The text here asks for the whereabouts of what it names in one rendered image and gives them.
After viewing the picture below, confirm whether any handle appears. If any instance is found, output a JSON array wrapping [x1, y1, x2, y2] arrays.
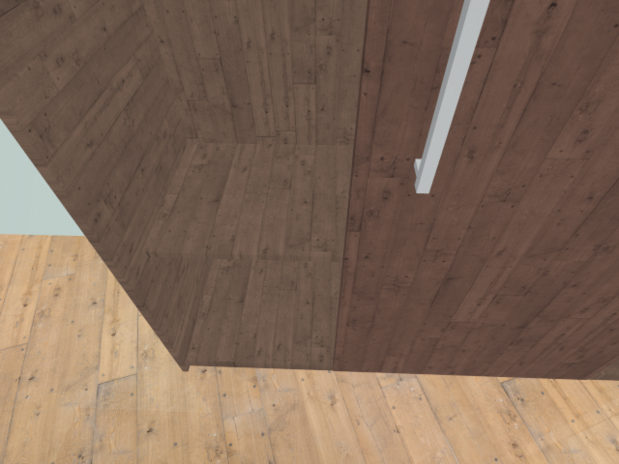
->
[[414, 0, 490, 193]]

